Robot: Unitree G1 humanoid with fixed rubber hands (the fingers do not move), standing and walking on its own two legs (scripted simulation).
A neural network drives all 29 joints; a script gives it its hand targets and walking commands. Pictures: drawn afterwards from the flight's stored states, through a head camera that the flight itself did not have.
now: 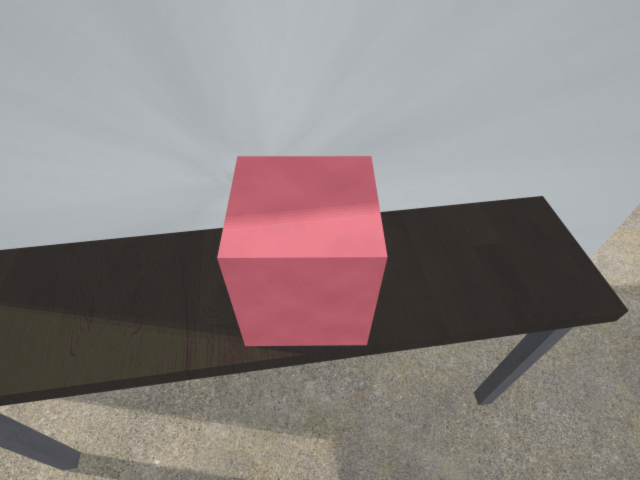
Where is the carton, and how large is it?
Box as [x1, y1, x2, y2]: [217, 156, 386, 345]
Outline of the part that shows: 237,156 217,258 245,345 366,344 386,261 386,250 371,157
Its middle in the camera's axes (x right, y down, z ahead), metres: -0.02 +0.03 +0.64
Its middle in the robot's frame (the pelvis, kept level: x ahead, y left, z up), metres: +0.46 +0.05 -0.03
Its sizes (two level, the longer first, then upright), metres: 0.210 0.200 0.250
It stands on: a table, 0.62 m high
